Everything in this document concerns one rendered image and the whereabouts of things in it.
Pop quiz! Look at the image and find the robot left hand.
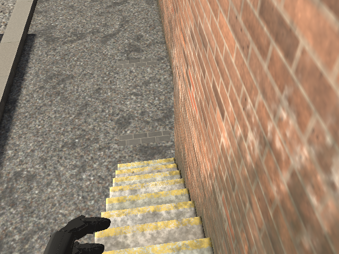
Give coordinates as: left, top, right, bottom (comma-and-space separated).
43, 215, 111, 254

